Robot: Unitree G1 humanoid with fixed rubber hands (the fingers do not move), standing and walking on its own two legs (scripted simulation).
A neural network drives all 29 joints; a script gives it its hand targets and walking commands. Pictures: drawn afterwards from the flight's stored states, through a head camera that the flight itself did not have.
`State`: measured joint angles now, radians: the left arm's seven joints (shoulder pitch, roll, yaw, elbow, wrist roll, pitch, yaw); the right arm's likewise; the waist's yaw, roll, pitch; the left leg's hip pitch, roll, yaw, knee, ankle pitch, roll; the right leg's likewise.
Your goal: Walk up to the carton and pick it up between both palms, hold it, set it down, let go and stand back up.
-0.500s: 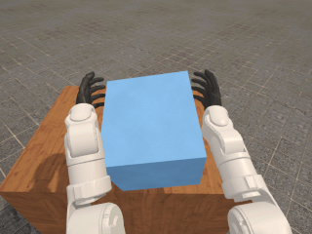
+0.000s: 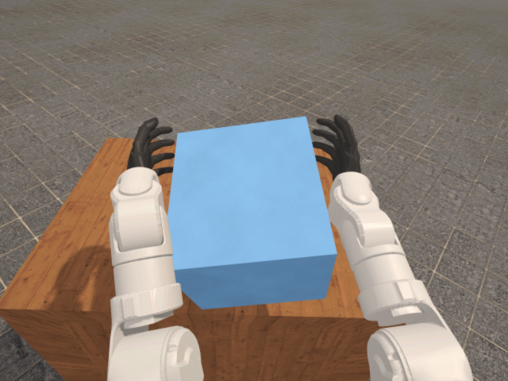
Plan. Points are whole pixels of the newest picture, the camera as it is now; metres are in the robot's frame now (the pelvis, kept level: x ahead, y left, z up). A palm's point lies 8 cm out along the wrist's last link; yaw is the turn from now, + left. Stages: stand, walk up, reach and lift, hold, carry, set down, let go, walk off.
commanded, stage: hold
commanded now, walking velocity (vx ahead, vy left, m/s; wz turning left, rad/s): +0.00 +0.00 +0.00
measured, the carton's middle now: (252, 216) +0.35 +0.00 +0.12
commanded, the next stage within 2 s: none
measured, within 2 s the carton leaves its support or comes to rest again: neither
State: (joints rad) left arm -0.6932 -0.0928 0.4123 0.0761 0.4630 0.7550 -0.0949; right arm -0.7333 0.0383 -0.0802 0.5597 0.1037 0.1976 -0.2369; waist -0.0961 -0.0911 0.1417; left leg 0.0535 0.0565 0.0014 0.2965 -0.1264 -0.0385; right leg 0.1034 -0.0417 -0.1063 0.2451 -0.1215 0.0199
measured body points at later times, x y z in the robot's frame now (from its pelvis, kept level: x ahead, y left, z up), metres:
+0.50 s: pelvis +0.00 +0.00 +0.00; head -0.03 +0.03 +0.45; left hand +0.38 +0.16 +0.20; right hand +0.38 -0.14 +0.20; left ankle +0.04 +0.14 -0.75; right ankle +0.03 -0.13 -0.75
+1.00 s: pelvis +0.00 +0.00 +0.00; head -0.04 +0.03 +0.45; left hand +0.38 +0.16 +0.20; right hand +0.38 -0.14 +0.21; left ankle +0.04 +0.14 -0.75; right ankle +0.03 -0.13 -0.75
